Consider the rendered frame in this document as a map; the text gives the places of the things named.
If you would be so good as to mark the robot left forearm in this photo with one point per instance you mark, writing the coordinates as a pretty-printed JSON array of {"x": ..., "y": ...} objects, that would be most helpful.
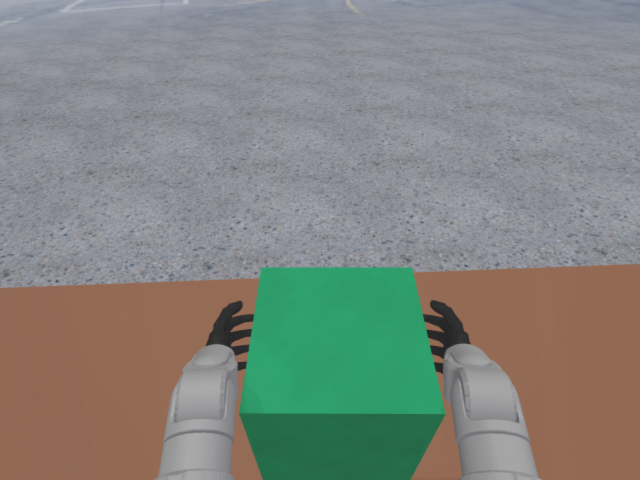
[{"x": 201, "y": 419}]

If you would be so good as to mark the robot right forearm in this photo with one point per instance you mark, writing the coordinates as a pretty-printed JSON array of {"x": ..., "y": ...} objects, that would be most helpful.
[{"x": 489, "y": 424}]

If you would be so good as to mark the right robot hand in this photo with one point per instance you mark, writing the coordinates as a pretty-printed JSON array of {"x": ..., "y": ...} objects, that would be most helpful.
[{"x": 451, "y": 325}]

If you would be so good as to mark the left robot hand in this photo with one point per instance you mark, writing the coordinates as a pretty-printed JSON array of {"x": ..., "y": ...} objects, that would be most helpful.
[{"x": 225, "y": 323}]

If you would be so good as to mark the carton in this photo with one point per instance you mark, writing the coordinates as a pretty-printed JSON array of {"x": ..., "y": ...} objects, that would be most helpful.
[{"x": 340, "y": 382}]

